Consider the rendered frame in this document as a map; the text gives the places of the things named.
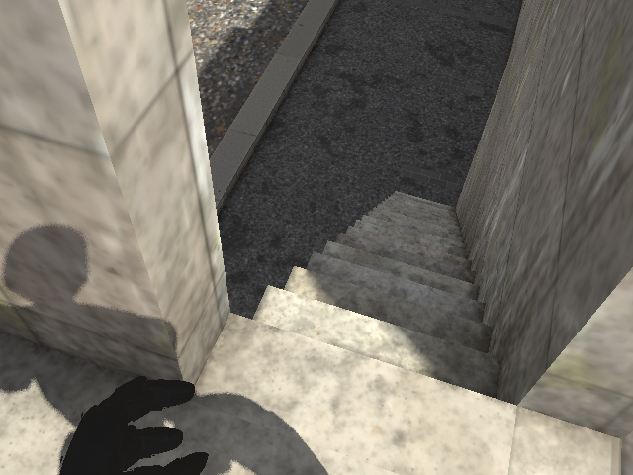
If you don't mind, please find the left robot hand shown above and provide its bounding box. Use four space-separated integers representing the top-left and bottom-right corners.
59 376 209 475

